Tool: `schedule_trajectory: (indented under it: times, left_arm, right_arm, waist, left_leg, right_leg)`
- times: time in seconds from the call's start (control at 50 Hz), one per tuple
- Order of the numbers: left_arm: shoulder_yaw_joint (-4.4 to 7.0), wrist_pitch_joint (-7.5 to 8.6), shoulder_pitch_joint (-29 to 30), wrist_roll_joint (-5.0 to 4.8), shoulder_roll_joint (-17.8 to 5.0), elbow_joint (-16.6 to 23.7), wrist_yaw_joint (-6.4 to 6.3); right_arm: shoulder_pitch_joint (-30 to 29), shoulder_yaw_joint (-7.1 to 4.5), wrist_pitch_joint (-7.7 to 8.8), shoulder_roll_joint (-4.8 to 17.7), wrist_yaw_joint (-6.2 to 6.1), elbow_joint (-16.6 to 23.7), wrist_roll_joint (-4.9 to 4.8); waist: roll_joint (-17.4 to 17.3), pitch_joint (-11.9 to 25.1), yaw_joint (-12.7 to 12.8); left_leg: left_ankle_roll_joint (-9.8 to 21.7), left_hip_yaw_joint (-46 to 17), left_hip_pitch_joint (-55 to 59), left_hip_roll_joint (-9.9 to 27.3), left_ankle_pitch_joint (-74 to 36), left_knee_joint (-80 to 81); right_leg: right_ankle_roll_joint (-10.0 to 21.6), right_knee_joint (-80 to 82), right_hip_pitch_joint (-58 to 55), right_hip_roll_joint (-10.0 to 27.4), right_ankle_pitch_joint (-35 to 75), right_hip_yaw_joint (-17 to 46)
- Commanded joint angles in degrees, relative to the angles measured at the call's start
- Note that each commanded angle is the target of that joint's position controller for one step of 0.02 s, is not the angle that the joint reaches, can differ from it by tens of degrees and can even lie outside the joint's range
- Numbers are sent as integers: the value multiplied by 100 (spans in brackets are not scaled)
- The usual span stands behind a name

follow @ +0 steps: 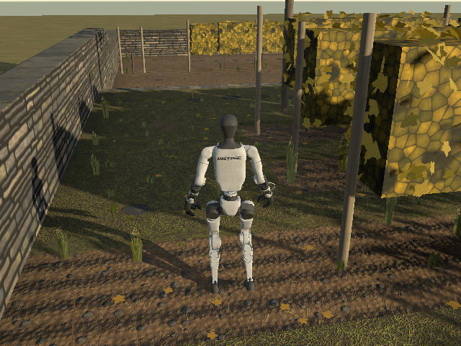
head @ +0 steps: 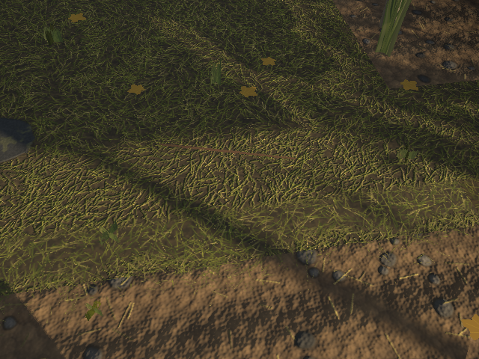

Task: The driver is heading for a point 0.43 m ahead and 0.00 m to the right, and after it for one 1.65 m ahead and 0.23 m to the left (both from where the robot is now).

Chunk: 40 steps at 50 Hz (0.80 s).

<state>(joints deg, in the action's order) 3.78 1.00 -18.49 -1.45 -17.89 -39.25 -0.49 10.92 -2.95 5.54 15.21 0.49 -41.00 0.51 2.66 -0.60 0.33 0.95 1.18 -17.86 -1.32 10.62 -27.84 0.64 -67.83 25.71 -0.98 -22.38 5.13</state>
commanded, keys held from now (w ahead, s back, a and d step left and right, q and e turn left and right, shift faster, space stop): w+e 0.26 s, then w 0.08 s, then w+q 0.66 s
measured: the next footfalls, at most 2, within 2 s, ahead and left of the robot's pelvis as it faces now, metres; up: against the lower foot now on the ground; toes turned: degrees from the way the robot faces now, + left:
right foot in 0.38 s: +0.33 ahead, -0.19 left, +0.00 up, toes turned -15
left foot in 0.94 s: +0.66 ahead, +0.00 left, +0.00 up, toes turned +4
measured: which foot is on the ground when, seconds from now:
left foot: down 0.00-0.40, up 0.42-0.92, down 0.94-1.00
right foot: up 0.00-0.36, down 0.38-0.96, up 0.98-1.00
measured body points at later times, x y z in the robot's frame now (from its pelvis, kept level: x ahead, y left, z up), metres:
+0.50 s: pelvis +0.25 -0.08 -0.01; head +0.28 -0.10 +0.44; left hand +0.48 +0.12 -0.08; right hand +0.23 -0.37 -0.14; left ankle +0.15 +0.10 -0.64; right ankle +0.29 -0.18 -0.73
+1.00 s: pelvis +0.52 -0.08 -0.02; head +0.57 -0.07 +0.43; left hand +0.57 +0.21 -0.14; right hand +0.71 -0.33 -0.11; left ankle +0.62 -0.01 -0.74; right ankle +0.32 -0.20 -0.67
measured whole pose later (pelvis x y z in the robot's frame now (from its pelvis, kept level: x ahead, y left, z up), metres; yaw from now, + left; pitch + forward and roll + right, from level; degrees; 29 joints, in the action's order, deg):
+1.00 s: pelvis +0.52 -0.08 -0.02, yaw +3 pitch +2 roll -1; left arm 3.8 3.0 -16.9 -0.4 -16.4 -46.9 -1.0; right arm 6.3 -3.7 2.2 16.6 2.7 -39.7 -1.3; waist -0.5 -3.7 1.0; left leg 6.1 3.3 -28.7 -2.7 10.4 -37.3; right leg -1.2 -55.8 6.8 2.7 -28.2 -6.1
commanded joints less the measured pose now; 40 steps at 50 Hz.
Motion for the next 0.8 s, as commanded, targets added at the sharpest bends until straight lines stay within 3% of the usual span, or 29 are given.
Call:
schedule_trajectory:
  times: [0.02, 0.1, 0.18, 0.24, 0.3, 0.34, 0.36, 0.38, 0.4, 0.42, 0.44, 0.46, 0.48, 0.5, 0.54, 0.58, 0.64, 0.72, 0.8]
  left_arm:
    - [153, 44, 222, -20, -424, 571, 43]
    - [96, 10, 598, 13, -239, 729, 62]
    - [41, 64, 1093, 12, -138, 822, 180]
    - [-7, 92, 1617, 1, -51, 989, 294]
    - [-2, 96, 1864, -5, -81, 1147, 370]
    - [92, 90, 1582, 52, -261, 1138, 366]
    - [198, 86, 975, 83, -426, 981, 341]
    - [357, 71, 59, 71, -699, 707, 269]
    - [485, 20, -843, 89, -1221, 536, 139]
    - [437, 67, -635, 92, -1469, 614, 135]
    - [303, 135, -573, 137, -939, 642, 189]
    - [239, 197, -361, 174, -798, 547, 193]
    - [187, 255, -34, 149, -655, 454, 206]
    - [128, 306, 264, 145, -417, 438, 210]
    - [120, 433, 505, 202, -315, 384, 200]
    - [142, 540, 583, 229, -344, 252, 178]
    - [163, 568, 452, 276, -364, 39, 97]
    - [186, 542, 395, 236, -483, -125, 23]
    - [249, 415, 6, 148, -623, -399, -19]
  right_arm:
    - [195, -162, 54, 601, -47, 162, 2]
    - [352, -250, 86, 848, -65, -51, 3]
    - [393, -276, 16, 1010, -82, -192, -26]
    - [620, -302, -49, 1144, -92, -341, -86]
    - [810, -339, -135, 1265, -65, -492, -191]
    - [803, -380, -186, 1440, -69, -543, -252]
    - [793, -368, -217, 1465, -74, -591, -275]
    - [822, -290, -220, 1325, -87, -619, -258]
    - [897, -101, -175, 877, -70, -463, -26]
    - [1418, 80, -57, 433, 18, -395, -98]
    - [828, -113, 29, 1126, 58, -426, -319]
    - [311, -133, 54, 1133, 76, -209, -457]
    - [231, -104, 36, 984, 38, -219, -375]
    - [267, -137, -24, 977, 12, -278, -254]
    - [676, -136, -191, 799, 7, -458, -239]
    - [680, -132, -306, 652, -24, -490, -246]
    - [303, -140, -326, 563, -34, -373, -217]
    - [-251, -79, -265, 401, 94, -208, -173]
    - [-915, -7, -255, 295, 232, 145, -164]
  waist:
    - [-1070, -56, -169]
    - [-739, -102, -213]
    - [-674, -182, -370]
    - [-623, -364, -548]
    - [-625, -468, -523]
    - [-774, -192, -224]
    - [-733, 177, 183]
    - [-599, 648, 669]
    - [340, 1413, 906]
    - [1430, 2375, 408]
    - [391, 2138, 776]
    - [342, 1218, 696]
    - [5, 726, 403]
    - [106, 465, 214]
    - [226, 342, -53]
    - [87, 119, -152]
    - [19, -132, -65]
    - [-23, -329, 137]
    - [-121, -583, 414]
  left_leg:
    - [823, -1584, 1099, 1531, 218, 1685]
    - [999, -837, 1287, 1652, -766, 1880]
    - [869, -49, 1493, 1552, -1276, 1884]
    - [777, 299, 1706, 1619, -1322, 1867]
    - [706, 452, 2041, 1790, -1946, 1670]
    - [633, 625, 2216, 1818, -3809, 1002]
    - [556, 752, 2089, 1727, -4572, 213]
    - [405, 917, 1434, 1514, -4471, -886]
    - [174, 945, -171, 1170, -1685, -2837]
    - [-62, 176, -1867, 149, 2284, -4733]
    - [7, -683, -2262, 355, 2169, -5121]
    - [64, -616, -2516, 530, 1788, -5007]
    - [50, -572, -2346, 807, 1308, -4525]
    - [5, -596, -2124, 950, 985, -4165]
    - [-87, -660, -1569, 1018, 497, -4001]
    - [-186, -728, -1670, 972, 198, -3794]
    - [-273, -892, -2191, 880, -600, -3091]
    - [-208, -531, -2107, 771, -1625, -1793]
    - [-11, -208, -2414, 714, -1453, -1057]
  right_leg:
    - [-74, -64, 1440, 649, 498, 132]
    - [-201, 639, 1772, 733, 1063, 92]
    - [-171, 1841, 1589, 704, 2050, -166]
    - [-54, 2575, 1410, 638, 2259, -446]
    - [184, 3049, 1151, 492, 1738, -627]
    - [435, 3267, 411, 145, 1174, -871]
    - [607, 3583, -551, -73, 1274, -960]
    - [773, 3860, -2042, -206, 1711, -934]
    - [1109, 3613, -3971, 1029, 2209, 651]
    - [2127, 4529, -5074, 2467, 1246, 3557]
    - [1872, 4856, -4598, 2402, 966, 3305]
    - [1624, 4910, -3802, 2169, 1281, 2272]
    - [1418, 5039, -3006, 1894, 1689, 1608]
    - [1307, 5211, -2491, 1668, 1927, 1112]
    - [1241, 5645, -1884, 1537, 2076, 636]
    - [1237, 5916, -1638, 1532, 2399, 166]
    - [1114, 6044, -1839, 1441, 2659, -413]
    - [907, 6170, -2044, 1347, 2715, -1063]
    - [855, 5972, -2804, 1600, 3079, -1336]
